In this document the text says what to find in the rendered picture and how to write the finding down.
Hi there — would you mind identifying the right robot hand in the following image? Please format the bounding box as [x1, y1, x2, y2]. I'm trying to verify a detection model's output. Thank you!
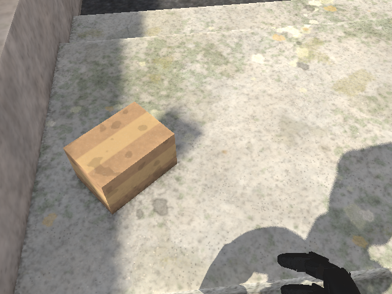
[277, 251, 361, 294]

